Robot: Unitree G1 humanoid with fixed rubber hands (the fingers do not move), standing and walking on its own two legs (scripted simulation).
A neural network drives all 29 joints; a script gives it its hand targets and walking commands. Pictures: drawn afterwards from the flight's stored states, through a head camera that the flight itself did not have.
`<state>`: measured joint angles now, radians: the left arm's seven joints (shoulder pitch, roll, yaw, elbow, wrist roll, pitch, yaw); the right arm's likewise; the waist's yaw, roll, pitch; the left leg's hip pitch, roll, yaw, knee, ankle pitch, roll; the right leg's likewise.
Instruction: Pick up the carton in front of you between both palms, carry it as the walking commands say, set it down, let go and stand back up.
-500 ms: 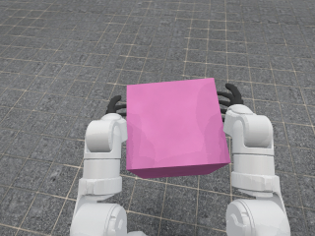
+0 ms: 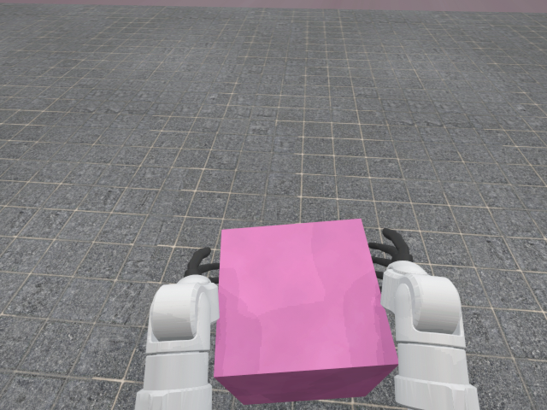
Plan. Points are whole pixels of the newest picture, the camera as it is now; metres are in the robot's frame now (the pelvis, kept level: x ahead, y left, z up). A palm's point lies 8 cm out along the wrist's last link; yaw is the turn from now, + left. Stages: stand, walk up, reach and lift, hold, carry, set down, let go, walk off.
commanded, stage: carry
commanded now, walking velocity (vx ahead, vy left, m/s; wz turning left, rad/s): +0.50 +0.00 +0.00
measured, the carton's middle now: (298, 318) +0.29 -0.01 -0.03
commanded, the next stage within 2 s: none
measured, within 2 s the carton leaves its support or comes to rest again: neither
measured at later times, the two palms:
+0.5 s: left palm (222, 159) +0.56 +0.13 +0.08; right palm (364, 146) +0.59 -0.16 +0.09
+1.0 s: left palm (219, 90) +0.88 +0.17 +0.07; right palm (325, 79) +0.90 -0.11 +0.09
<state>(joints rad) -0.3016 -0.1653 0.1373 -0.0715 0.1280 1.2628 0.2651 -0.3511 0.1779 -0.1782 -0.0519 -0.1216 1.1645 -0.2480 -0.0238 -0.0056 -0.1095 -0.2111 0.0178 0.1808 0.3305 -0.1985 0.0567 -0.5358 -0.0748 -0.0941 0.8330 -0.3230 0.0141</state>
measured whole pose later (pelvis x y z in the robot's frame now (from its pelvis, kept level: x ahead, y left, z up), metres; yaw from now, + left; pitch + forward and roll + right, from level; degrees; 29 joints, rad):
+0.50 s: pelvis +0.29 -0.03 +0.00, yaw +3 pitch +4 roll +1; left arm -0.30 -0.16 0.12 -0.14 0.10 1.26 0.29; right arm -0.33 0.17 -0.15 -0.14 -0.14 1.16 -0.23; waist 0.02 0.01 -0.10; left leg -0.58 0.11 0.10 0.72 -0.20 -0.03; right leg -0.14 -0.04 -0.21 0.27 -0.21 -0.03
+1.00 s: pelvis +0.60 +0.02 +0.00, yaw +1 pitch +5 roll -1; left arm -0.29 -0.16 0.12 -0.20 0.12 1.25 0.28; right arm -0.34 0.17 -0.14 -0.15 -0.12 1.14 -0.24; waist -0.01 -0.01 -0.07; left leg -0.09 0.04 0.21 0.27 -0.26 0.02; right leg -0.59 -0.10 -0.13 0.63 -0.13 0.02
